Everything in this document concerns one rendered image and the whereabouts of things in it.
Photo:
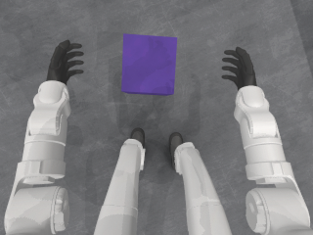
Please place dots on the carton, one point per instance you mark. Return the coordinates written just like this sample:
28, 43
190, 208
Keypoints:
148, 64

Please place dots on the robot right hand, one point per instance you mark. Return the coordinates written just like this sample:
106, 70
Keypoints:
245, 74

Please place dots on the robot right shin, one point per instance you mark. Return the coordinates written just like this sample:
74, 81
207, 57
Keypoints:
185, 145

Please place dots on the right robot forearm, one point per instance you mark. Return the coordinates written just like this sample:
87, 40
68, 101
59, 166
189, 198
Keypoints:
265, 158

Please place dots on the left robot forearm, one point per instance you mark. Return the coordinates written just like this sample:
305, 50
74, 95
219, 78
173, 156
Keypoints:
45, 140

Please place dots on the robot left upper arm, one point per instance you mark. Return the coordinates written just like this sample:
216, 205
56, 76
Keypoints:
38, 211

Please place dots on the robot right foot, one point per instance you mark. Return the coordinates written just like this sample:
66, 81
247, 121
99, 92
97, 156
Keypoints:
175, 140

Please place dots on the robot right upper arm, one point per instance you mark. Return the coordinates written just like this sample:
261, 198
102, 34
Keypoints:
277, 211

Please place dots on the robot left hand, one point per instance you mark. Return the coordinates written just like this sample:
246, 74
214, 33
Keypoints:
59, 67

